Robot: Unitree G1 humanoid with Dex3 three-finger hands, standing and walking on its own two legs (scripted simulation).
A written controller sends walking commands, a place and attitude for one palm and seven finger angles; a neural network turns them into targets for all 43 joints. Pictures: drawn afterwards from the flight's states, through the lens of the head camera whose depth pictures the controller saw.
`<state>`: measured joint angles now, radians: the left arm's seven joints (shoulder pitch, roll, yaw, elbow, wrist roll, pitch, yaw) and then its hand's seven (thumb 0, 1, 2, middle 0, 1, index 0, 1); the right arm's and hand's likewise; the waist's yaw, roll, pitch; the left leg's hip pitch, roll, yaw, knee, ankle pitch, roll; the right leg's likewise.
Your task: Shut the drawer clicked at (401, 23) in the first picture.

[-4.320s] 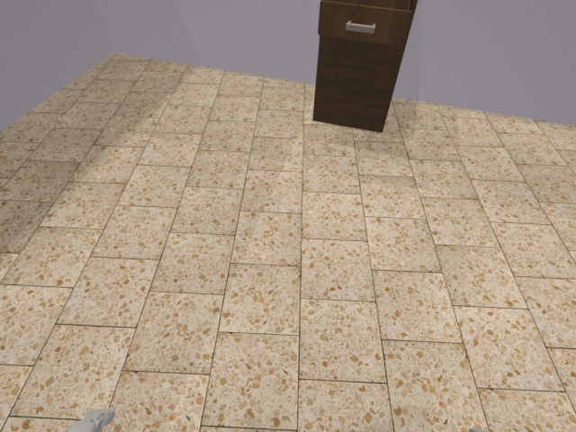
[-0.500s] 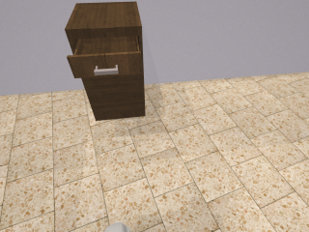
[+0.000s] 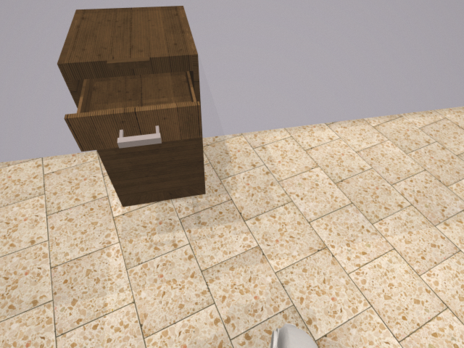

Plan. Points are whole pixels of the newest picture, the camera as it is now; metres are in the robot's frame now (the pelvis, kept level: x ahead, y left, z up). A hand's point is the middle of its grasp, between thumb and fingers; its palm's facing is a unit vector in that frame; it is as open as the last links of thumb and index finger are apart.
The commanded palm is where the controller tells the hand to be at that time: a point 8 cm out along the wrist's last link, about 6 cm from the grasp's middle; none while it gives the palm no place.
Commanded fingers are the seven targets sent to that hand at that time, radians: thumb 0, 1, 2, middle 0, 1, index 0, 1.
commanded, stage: turn to face it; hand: left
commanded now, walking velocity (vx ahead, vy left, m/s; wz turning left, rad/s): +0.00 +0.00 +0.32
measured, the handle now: (139, 135) +0.69 +0.33 -0.11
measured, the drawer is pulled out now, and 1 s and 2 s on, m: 0.20 0.20 0.20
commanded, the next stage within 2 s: take the last steps up to it in 0.50 s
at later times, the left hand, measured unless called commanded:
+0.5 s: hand (166, 336) +0.17 +0.14 -0.18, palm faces +0.13 -0.98 -0.13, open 7.3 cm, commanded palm none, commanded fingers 0.00 0.90 0.90 -0.20 -0.30 -0.20 -0.30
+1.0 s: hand out of the picture +0.05 +0.13 -0.17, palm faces +0.29 -0.93 -0.21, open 7.4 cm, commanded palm none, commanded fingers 0.00 0.90 0.90 -0.20 -0.30 -0.20 -0.30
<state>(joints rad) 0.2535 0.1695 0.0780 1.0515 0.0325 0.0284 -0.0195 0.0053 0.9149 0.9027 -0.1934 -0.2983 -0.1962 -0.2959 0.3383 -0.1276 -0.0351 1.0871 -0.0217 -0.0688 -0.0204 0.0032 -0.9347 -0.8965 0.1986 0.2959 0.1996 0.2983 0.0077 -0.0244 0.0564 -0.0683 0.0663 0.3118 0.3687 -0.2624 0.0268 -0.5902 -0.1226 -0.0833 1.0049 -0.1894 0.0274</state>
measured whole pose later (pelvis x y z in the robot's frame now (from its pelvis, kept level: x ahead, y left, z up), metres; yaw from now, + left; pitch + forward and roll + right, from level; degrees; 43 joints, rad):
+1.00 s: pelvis +0.12 -0.03 +0.00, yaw +12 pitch -2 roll +0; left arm 0.38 0.13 0.03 1.09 0.03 -0.04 0.02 0.00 0.91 0.90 -0.20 -0.30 -0.20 -0.30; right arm 0.26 -0.20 -0.05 1.09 -0.03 0.02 0.02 0.01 -0.91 -0.90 0.20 0.30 0.20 0.30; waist 0.03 0.05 0.02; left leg -0.40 0.03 0.04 0.93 -0.36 0.02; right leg -0.12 -0.04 -0.13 0.43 -0.28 -0.02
